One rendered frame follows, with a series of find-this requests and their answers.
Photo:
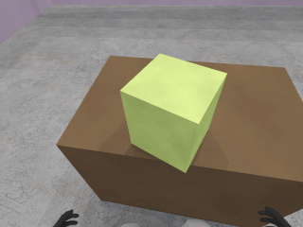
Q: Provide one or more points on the robot left hand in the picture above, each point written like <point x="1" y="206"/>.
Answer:
<point x="62" y="221"/>

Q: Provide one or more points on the carton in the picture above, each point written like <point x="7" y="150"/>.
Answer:
<point x="169" y="106"/>

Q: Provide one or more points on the robot right hand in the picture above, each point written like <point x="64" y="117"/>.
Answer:
<point x="275" y="219"/>

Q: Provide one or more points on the pedestal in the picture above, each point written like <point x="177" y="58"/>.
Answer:
<point x="251" y="155"/>

